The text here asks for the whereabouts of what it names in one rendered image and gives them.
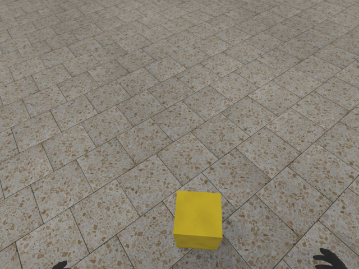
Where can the carton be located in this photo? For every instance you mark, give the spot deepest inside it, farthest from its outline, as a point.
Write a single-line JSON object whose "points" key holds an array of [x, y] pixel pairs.
{"points": [[198, 220]]}

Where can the right robot hand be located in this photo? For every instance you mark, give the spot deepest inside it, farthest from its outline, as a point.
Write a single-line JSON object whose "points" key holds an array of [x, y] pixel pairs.
{"points": [[331, 258]]}

